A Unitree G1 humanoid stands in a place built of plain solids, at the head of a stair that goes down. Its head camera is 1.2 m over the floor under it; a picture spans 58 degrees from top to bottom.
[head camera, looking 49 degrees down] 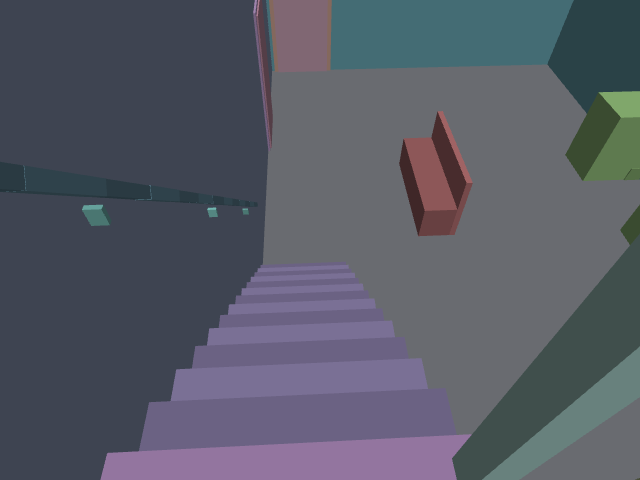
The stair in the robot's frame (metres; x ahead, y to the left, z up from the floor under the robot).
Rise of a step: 0.21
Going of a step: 0.21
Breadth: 0.97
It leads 3 degrees to the left of straight ahead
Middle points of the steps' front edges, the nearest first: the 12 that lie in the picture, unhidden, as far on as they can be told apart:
0.34 0.06 0.00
0.55 0.07 -0.21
0.76 0.08 -0.41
0.96 0.09 -0.62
1.17 0.10 -0.83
1.38 0.11 -1.04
1.59 0.12 -1.25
1.79 0.13 -1.45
2.00 0.14 -1.66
2.21 0.15 -1.87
2.42 0.16 -2.08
2.63 0.17 -2.29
